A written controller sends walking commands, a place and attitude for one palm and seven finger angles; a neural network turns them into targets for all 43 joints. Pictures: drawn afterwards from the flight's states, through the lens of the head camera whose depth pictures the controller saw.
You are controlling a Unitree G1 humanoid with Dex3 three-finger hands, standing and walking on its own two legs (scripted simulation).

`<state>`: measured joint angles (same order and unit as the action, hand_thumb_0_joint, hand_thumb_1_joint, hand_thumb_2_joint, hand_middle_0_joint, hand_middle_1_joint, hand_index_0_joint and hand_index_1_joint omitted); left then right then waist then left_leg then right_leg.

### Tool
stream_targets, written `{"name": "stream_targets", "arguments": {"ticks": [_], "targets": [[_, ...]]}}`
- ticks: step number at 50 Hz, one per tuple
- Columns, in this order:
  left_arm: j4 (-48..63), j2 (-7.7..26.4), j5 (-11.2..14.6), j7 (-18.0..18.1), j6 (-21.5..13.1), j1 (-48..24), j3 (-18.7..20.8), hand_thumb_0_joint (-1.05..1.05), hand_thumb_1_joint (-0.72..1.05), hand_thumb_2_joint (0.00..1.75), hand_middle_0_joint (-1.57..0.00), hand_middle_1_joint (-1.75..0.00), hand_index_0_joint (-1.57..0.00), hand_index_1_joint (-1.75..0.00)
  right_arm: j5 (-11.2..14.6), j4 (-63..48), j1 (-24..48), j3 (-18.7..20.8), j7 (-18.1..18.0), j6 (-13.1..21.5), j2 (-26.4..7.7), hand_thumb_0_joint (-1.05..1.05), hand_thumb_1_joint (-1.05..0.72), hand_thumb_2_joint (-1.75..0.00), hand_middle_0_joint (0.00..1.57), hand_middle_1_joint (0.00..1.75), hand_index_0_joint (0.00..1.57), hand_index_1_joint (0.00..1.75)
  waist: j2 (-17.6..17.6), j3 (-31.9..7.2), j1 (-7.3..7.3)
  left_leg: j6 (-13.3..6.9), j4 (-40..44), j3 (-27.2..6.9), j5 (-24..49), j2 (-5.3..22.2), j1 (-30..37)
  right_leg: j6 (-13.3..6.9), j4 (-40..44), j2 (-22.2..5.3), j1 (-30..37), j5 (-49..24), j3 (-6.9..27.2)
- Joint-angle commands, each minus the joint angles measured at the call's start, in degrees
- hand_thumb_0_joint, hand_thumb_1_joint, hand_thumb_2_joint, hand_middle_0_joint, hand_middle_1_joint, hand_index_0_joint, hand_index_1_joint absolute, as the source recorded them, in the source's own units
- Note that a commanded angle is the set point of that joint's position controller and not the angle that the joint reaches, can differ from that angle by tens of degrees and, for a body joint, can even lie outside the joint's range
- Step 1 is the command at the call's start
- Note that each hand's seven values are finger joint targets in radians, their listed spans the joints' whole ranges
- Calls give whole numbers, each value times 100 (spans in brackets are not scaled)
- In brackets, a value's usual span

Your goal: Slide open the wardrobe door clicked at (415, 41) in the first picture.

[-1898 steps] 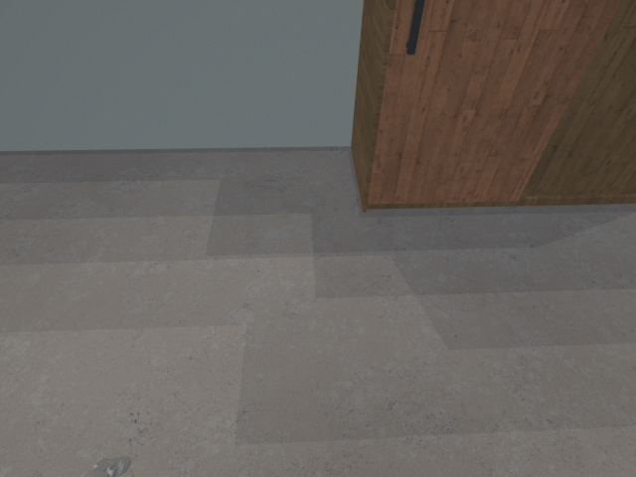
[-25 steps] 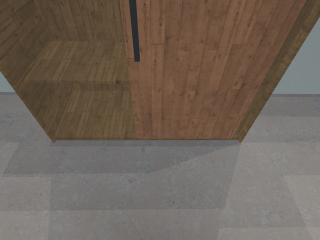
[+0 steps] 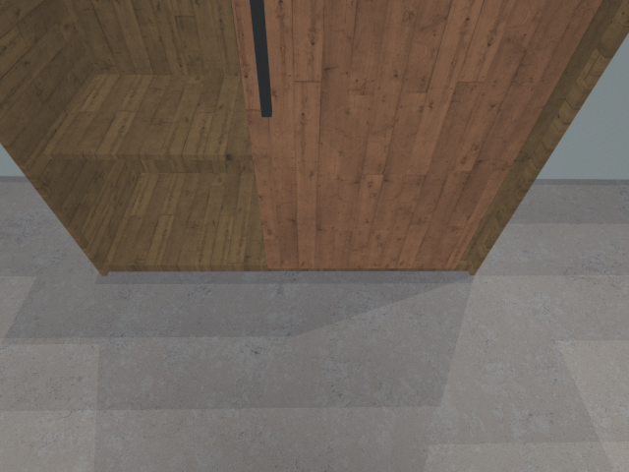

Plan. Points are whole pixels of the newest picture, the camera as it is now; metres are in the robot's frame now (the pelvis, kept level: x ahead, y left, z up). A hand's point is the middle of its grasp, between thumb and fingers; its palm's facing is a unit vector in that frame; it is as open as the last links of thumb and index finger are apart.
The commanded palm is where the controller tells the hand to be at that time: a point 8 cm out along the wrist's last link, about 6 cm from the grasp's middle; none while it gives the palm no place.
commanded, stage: look to check the result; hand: left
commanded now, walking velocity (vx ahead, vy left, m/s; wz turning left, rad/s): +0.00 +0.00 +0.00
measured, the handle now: (262, 54) +0.85 +0.15 +0.10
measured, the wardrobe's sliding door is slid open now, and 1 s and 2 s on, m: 0.62 0.62 0.62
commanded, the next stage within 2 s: stand and wait in 0.16 s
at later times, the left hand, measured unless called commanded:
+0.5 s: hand out of the picture +0.04 +0.19 -0.17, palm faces -0.04 -0.97 -0.24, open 7.4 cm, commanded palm none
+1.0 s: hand out of the picture +0.05 +0.20 -0.17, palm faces -0.05 -0.96 -0.28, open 7.4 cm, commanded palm none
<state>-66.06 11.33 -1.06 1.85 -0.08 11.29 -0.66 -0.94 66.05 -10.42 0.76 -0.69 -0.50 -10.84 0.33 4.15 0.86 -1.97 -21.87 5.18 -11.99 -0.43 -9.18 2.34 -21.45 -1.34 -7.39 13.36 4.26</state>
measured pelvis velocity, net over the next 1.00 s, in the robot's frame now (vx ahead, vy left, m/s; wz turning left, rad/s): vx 0.00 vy -0.01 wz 0.00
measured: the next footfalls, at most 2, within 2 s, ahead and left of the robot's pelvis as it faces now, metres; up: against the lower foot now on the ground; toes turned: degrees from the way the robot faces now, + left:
none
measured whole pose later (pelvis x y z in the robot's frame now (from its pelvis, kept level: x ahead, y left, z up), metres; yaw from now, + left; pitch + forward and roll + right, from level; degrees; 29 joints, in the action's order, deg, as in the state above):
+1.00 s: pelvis +0.00 -0.01 +0.00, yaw +0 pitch -1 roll +0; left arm -65.2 15.0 -1.1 1.1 -0.7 8.0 -0.1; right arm -1.0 65.7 -7.4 1.1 -0.1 -0.3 -14.9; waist 0.2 4.0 1.1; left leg -1.0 -19.8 5.0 -10.7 0.5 -8.0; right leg 1.4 -19.6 -0.4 -6.4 12.2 4.1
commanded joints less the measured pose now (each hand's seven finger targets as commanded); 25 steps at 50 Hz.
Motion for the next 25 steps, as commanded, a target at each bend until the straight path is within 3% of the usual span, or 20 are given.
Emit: {"name": "stream_targets", "arguments": {"ticks": [1,25], "targets": [[201,735,2,26,-62,121,124,0,90,90,-20,-30,-20,-30,5,-212,-106,111,-68,57,-744,0,-90,-90,20,30,20,30,9,-162,8,32,443,-622,759,708,366,-280,336,-399,-414,-854,226],[294,923,8,9,-98,-52,179,0,90,90,-20,-30,-20,-30,0,-263,53,134,-60,89,-915,0,-90,-90,20,30,20,30,-65,-363,-2,42,452,-615,934,731,496,-307,353,-414,-285,-1082,283]]}}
